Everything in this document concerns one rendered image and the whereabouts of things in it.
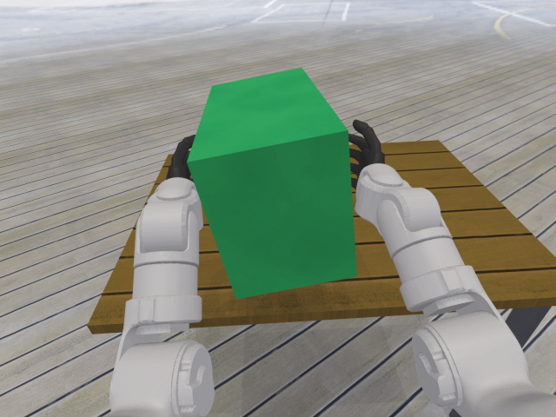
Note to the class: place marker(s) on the robot left upper arm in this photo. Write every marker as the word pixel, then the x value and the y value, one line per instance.
pixel 163 379

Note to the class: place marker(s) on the left robot hand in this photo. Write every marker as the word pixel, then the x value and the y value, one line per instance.
pixel 179 166

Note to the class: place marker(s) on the robot right upper arm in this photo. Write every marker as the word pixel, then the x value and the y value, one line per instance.
pixel 471 363

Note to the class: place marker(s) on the carton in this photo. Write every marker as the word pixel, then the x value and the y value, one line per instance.
pixel 271 165

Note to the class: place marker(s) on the right robot hand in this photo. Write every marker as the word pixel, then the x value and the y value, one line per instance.
pixel 370 147

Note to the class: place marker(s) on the left robot forearm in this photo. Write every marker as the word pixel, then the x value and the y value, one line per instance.
pixel 166 258

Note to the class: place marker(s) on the table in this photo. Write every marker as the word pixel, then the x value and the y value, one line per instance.
pixel 515 269

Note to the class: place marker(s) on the right robot forearm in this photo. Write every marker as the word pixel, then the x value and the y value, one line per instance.
pixel 434 278

